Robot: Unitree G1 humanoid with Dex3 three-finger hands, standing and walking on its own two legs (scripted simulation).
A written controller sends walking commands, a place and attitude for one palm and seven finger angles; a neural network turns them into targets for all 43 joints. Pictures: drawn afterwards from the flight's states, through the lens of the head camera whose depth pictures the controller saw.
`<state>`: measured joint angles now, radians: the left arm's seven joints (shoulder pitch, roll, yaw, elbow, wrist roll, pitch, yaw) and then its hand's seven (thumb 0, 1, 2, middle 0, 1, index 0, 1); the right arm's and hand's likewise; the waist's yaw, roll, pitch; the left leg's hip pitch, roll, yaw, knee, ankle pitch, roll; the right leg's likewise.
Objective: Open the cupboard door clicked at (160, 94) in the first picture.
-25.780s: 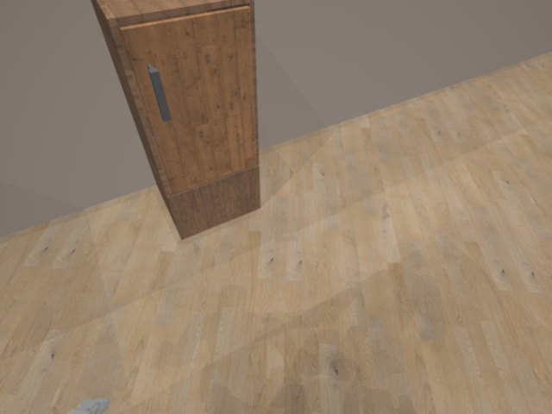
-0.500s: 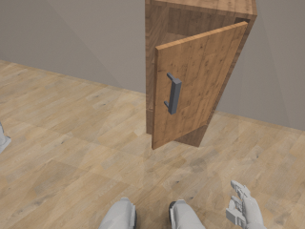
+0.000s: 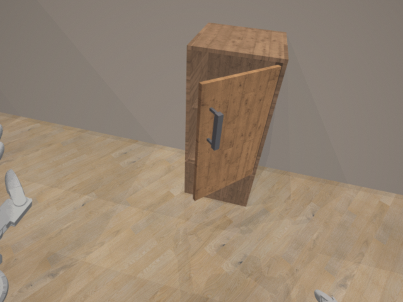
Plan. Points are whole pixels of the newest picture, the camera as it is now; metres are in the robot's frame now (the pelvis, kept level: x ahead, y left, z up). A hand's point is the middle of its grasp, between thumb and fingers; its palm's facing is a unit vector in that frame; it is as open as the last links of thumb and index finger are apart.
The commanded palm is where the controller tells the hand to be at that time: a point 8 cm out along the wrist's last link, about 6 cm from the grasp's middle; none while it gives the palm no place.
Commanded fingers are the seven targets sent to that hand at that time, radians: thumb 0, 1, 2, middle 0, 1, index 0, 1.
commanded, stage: stop stepping back and stand still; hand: left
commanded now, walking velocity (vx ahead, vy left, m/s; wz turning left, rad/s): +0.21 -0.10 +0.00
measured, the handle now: (213, 128) +0.71 +0.02 -0.03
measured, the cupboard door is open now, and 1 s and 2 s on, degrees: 46 46 46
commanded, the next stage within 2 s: let the arm hang, fingers relaxed in 1.14 s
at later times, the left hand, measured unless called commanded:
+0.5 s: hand (58, 251) +0.13 +0.20 +0.18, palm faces +0.44 -0.77 -0.47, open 7.4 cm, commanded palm +0.07 +0.25 +0.18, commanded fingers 0.00 0.90 0.90 -0.20 -0.30 -0.20 -0.30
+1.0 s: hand (67, 224) +0.17 +0.22 +0.17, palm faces +0.37 -0.80 -0.47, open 7.4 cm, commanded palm +0.11 +0.26 +0.18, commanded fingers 0.00 0.90 0.90 -0.20 -0.30 -0.20 -0.30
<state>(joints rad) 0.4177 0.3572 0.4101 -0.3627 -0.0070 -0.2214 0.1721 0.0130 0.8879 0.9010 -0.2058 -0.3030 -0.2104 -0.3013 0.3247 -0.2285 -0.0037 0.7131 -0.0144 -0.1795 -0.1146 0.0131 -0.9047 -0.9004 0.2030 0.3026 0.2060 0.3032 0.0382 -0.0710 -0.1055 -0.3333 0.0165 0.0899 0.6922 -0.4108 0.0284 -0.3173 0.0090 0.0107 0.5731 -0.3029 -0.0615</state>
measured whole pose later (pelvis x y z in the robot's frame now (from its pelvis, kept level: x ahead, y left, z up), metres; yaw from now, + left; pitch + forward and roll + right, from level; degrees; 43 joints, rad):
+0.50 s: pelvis -0.08 -0.05 +0.00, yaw -3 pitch -1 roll +3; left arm 0.50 0.35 0.41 -0.38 0.00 -0.25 0.14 0.02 0.89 0.90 -0.21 -0.30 -0.21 -0.30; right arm 0.26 -0.23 -0.04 0.74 -0.01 -0.11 -0.08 0.01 -0.91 -0.90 0.20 0.30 0.21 0.30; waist 0.01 0.01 -0.03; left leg -0.58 0.04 0.03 1.15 -0.26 -0.01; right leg -0.29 -0.03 -0.05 0.55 -0.25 -0.05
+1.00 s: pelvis -0.05 -0.02 +0.00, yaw -4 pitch +0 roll +0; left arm 0.55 0.38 0.41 -0.47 -0.03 -0.24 0.16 0.02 0.89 0.90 -0.21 -0.30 -0.21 -0.30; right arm 0.21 -0.18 0.01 0.64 0.00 -0.13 -0.07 0.01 -0.91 -0.90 0.20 0.30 0.21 0.30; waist 0.00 0.00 0.01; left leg -0.25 0.05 0.08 0.53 -0.29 -0.01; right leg -0.26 -0.01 -0.04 0.54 -0.29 -0.01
